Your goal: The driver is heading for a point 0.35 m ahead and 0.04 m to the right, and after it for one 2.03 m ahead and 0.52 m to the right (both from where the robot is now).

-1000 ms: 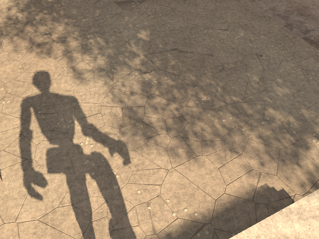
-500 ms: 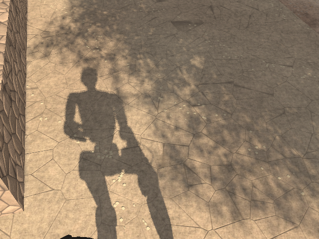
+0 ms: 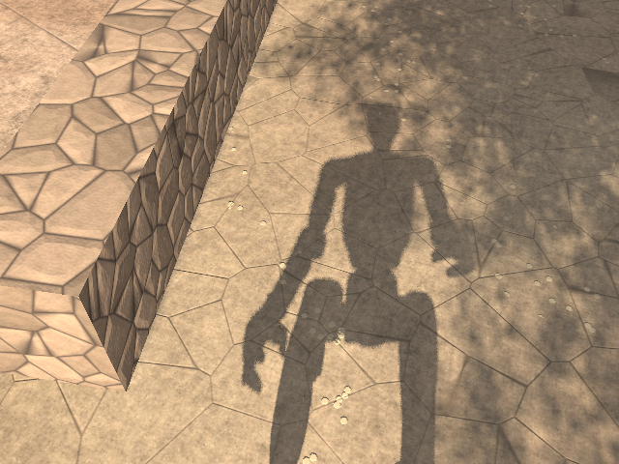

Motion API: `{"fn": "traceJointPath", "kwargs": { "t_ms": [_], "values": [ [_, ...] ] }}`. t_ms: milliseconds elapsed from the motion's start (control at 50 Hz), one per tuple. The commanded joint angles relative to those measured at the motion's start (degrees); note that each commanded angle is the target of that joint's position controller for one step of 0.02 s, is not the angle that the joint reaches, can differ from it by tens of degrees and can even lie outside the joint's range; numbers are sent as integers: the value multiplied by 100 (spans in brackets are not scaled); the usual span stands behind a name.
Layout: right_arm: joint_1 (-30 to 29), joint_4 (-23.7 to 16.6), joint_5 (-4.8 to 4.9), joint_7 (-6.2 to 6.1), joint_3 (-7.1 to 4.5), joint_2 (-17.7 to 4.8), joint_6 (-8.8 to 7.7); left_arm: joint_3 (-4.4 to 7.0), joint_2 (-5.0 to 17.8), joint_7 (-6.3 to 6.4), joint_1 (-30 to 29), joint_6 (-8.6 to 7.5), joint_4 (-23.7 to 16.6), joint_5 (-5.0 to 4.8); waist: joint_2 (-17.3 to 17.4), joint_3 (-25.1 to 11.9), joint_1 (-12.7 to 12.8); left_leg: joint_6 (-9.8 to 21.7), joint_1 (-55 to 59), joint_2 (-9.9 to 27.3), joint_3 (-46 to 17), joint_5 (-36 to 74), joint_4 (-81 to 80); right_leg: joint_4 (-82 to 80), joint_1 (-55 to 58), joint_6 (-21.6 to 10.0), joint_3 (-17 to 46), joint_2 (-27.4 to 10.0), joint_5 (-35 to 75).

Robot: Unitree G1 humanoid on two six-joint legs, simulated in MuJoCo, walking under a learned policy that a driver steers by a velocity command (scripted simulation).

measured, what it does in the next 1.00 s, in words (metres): walks ahead: left foot, then right foot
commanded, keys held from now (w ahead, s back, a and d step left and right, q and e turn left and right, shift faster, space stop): w+q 0.14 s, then w+e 0.04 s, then e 0.82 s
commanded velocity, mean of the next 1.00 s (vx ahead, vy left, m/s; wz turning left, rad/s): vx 0.21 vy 0.00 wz -0.15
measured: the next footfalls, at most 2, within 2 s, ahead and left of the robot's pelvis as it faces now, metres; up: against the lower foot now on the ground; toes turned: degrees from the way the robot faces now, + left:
left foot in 0.14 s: +0.24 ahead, +0.14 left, +0.00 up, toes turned +7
right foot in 0.62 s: +0.46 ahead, -0.02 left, +0.00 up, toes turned +0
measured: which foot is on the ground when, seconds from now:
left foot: up 0.00-0.12, down 0.14-0.64, up 0.66-1.00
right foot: down 0.00-0.14, up 0.16-0.60, down 0.62-1.00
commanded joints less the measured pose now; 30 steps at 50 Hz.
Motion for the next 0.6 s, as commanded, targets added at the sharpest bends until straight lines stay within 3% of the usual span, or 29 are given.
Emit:
{"fn": "traceJointPath", "kwargs": {
  "t_ms": [20,60,80,100,120,140,160,180,200,220,240,260,320,360,420,480,540,580,600],
  "values": [
    [-614,-621,-1,200,75,43,-31,255,971,14,-317,-33,-387,-98,-397,453,-52,224,170,8,168,7,-704,-942,14,-782,714,-1705,2171],
    [-833,-768,14,269,62,-5,-15,309,1067,-13,-231,43,-356,-140,-456,462,-31,395,370,-106,385,-650,-1026,-700,397,-649,496,-1730,2644],
    [-808,-800,10,278,32,-89,-6,350,1194,-26,-246,80,-370,-117,-544,373,-89,492,739,-305,618,-1051,-1182,-354,482,-583,315,-1677,3536],
    [-545,-784,-20,280,-45,-256,-5,386,1323,-28,-268,107,-401,-106,-666,124,-269,599,1402,-578,862,-1351,-1300,276,507,-524,129,-1600,4728],
    [304,-545,-18,259,-190,-512,8,376,1353,-32,-289,131,-413,-107,-545,-337,-736,785,2680,-911,1048,-1114,-1703,1449,245,-401,-120,-1416,5424],
    [1513,-237,3,141,-427,-1047,53,319,1240,-40,-320,82,-556,9,-137,-952,-1262,1137,4873,-555,134,-645,-1663,3307,-1343,-131,-156,-1210,4388],
    [1586,-205,25,105,-498,-1832,-8,-17,351,-211,85,-153,-923,174,1523,-1699,-690,2269,6894,1250,-3424,-1307,-2462,5561,-3967,139,353,-82,-1181],
    [2469,-92,-90,74,-352,-1318,-25,84,868,-338,-302,-416,-763,-101,881,-2527,-1247,2379,7355,1612,-4438,-1640,-3242,6155,-4531,13,1576,-23,-1349],
    [2016,-44,-196,65,-270,-1120,-77,147,1025,-328,-744,-436,-857,-312,696,-1620,-1161,2109,6807,1562,-3414,-253,-3124,6125,-5020,-27,1441,-242,-921],
    [1289,-170,-135,56,-193,-934,-119,110,951,-251,-908,-388,-881,-205,130,-1054,-823,1829,5637,1324,-2402,1150,-2949,5578,-4628,-37,1361,-539,-454],
    [653,-239,-123,66,-122,-695,-151,136,935,-177,-965,-294,-799,-61,-58,-679,-519,1571,4577,1035,-1664,1902,-2943,5083,-4031,5,1346,-716,-233],
    [336,-262,-171,74,-63,-500,-202,161,925,-153,-778,-154,-724,-69,-28,-566,-234,1438,3915,870,-1227,2276,-3089,4832,-3475,-1,1414,-799,-156],
    [254,-46,-224,93,-81,-566,-376,132,592,-129,-461,103,-594,-52,-78,-525,54,1324,3212,743,-472,3186,-3446,4216,-2839,34,1380,-590,492],
    [252,90,-228,-3,-60,-530,-379,105,460,-116,-771,98,-706,-24,-22,-405,13,1169,3189,637,4,3341,-3560,3421,-2906,54,1456,-435,1151],
    [308,279,-232,-143,-56,-575,-339,79,399,-200,-1329,37,-861,-22,137,-329,-232,807,3296,393,610,2938,-3591,1957,-2563,-13,1263,-215,2441],
    [475,509,-198,-253,-71,-663,-245,100,479,-319,-1722,50,-1093,-13,246,-315,-396,780,3761,585,620,2720,-3431,1426,-2576,-37,1187,-127,2650],
    [366,590,-139,-336,-99,-694,-98,144,588,-459,-1839,120,-1278,33,285,-203,-377,829,4232,856,498,2858,-2973,1306,-2844,-197,1094,-86,1707],
    [230,545,-84,-390,-128,-780,-8,185,673,-538,-1613,132,-1314,47,259,-257,-243,756,4338,888,482,3397,-2305,1083,-2615,-377,890,100,1106],
    [148,503,-45,-418,-138,-814,27,229,737,-549,-1250,115,-1243,35,187,-416,-54,603,4283,723,609,3651,-1685,635,-2096,-524,765,285,1340]
  ]
}}
Keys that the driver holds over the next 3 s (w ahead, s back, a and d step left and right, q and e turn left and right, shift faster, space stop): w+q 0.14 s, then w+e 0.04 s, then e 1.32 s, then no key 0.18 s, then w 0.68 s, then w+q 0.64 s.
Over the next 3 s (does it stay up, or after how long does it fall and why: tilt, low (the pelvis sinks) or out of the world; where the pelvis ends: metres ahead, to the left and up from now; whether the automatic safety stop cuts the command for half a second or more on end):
stays up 0.82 -0.21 -0.02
